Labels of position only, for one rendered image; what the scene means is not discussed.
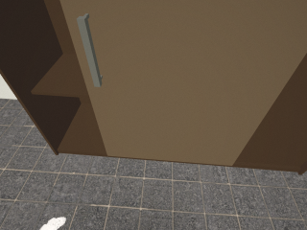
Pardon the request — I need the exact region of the wardrobe door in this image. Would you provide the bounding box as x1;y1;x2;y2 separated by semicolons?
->
236;53;307;167
60;0;307;166

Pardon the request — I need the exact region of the handle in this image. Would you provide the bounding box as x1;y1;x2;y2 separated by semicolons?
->
77;13;103;87

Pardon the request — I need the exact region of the left robot hand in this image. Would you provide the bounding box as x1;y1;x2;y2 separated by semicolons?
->
39;217;66;230

